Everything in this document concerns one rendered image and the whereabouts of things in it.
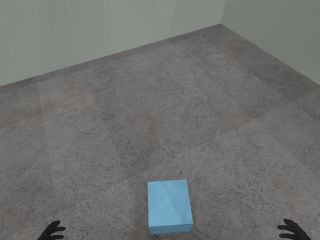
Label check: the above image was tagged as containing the robot right hand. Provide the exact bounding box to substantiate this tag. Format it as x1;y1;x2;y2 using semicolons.
277;218;311;240

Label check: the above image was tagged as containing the carton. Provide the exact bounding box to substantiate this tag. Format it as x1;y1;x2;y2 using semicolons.
147;179;193;235

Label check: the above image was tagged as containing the robot left hand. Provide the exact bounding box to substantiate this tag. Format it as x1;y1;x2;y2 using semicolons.
37;220;66;240

